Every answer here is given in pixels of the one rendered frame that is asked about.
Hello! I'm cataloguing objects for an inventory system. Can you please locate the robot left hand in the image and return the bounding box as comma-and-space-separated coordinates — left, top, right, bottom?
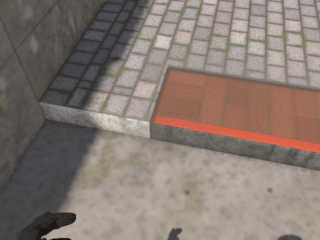
15, 211, 76, 240

